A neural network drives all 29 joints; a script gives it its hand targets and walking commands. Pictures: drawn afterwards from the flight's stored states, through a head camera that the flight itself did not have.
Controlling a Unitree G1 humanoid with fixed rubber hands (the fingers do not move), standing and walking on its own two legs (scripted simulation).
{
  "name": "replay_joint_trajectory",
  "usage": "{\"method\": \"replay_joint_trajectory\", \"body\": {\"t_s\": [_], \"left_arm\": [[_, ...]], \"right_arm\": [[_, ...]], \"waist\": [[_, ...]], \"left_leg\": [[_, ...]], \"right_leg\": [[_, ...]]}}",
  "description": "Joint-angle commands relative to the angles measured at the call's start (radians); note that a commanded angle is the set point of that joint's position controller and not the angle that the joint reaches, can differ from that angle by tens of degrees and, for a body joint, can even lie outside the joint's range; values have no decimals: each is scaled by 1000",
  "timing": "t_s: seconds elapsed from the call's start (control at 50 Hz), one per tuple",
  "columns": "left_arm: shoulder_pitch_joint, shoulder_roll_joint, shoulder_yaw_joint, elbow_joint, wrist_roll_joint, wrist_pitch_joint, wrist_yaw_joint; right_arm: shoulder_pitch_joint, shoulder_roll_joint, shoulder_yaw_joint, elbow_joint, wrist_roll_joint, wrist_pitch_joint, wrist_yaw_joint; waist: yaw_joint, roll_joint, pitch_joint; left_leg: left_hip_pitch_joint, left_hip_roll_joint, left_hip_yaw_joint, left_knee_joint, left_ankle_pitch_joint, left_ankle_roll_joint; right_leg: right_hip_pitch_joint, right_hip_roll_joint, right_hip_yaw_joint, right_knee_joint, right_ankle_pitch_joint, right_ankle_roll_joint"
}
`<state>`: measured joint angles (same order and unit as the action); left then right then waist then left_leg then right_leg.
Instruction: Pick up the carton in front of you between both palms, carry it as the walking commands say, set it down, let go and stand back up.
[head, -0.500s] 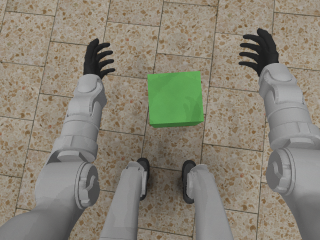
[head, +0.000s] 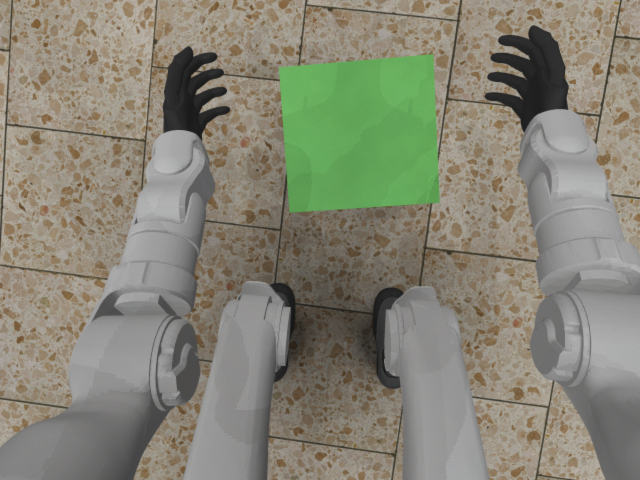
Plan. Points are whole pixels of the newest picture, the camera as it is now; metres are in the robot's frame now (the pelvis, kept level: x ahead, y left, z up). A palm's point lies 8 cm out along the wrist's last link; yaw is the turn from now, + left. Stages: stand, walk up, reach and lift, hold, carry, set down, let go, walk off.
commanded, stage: reach and lift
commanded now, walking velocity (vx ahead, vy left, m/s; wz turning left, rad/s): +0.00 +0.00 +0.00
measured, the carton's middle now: (355, 148) +0.49 -0.03 -0.39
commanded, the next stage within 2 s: none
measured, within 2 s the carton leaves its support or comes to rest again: leaves its support in 1.24 s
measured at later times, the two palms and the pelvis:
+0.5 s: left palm (231, 144) +0.48 +0.16 -0.32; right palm (475, 134) +0.50 -0.21 -0.33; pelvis -0.04 +0.00 -0.14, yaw +1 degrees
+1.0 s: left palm (252, 137) +0.49 +0.13 -0.32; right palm (453, 131) +0.50 -0.18 -0.32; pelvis -0.04 +0.00 -0.14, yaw +1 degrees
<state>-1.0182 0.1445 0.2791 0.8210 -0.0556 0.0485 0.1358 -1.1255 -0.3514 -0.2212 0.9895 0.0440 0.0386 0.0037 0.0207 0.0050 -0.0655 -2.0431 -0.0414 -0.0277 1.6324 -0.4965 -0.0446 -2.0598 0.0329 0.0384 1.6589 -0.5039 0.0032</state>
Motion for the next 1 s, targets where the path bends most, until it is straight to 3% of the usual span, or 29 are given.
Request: {"method": "replay_joint_trajectory", "body": {"t_s": [0.0,0.1,0.18,0.26,0.36,0.46,0.52,0.6,0.74,0.9,0.98], "left_arm": [[-217,112,-56,-132,-63,-10,27],[-329,146,-95,-129,-121,26,54],[-412,161,-92,-29,-131,42,58],[-477,177,-88,84,-124,26,48],[-557,208,-94,164,-129,-12,33],[-607,230,-133,153,-177,-43,36],[-593,200,-179,172,-218,-47,31],[-534,200,-182,159,-218,-52,36],[-496,178,-142,198,-175,-58,34],[-596,74,-208,187,-202,-64,36],[-610,44,-171,236,-154,-65,52]], "right_arm": [[-271,-180,45,-137,67,-15,-14],[-383,-227,93,-127,118,15,-25],[-456,-231,111,-17,131,29,-28],[-510,-230,133,93,139,16,-31],[-583,-240,164,153,155,-18,-40],[-653,-258,190,88,186,-41,-61],[-639,-254,207,80,200,-47,-67],[-565,-217,209,81,188,-42,-71],[-522,-167,200,140,170,-46,-65],[-617,-63,263,105,194,-51,-66],[-625,-33,242,139,156,-49,-72]], "waist": [[-4,-54,-1148],[-6,-82,-1136],[-4,-80,-961],[-3,-66,-822],[-5,-57,-756],[-14,-59,-868],[-31,-60,-875],[-21,-70,-911],[-14,-61,-745],[-23,-57,-761],[-30,-43,-737]], "left_leg": [[547,-35,79,43,449,-43],[517,-27,99,138,304,-32],[427,-16,101,190,151,-25],[356,-5,92,250,92,-26],[313,3,83,329,122,-27],[359,3,88,392,209,-23],[327,-5,91,415,256,-28],[332,-18,102,416,286,-27],[254,-23,93,400,242,-21],[297,-38,84,385,211,-16],[327,-51,77,374,190,-12]], "right_leg": [[644,21,-38,23,501,28],[582,9,-61,117,332,30],[458,-11,-56,160,165,23],[382,-27,-33,205,98,15],[374,-36,-2,272,129,9],[433,-27,-7,333,230,15],[477,-28,-7,356,299,12],[527,-20,-18,369,355,13],[383,-18,-11,351,279,13],[367,-7,-14,330,221,11],[351,-2,-22,319,195,15]]}}
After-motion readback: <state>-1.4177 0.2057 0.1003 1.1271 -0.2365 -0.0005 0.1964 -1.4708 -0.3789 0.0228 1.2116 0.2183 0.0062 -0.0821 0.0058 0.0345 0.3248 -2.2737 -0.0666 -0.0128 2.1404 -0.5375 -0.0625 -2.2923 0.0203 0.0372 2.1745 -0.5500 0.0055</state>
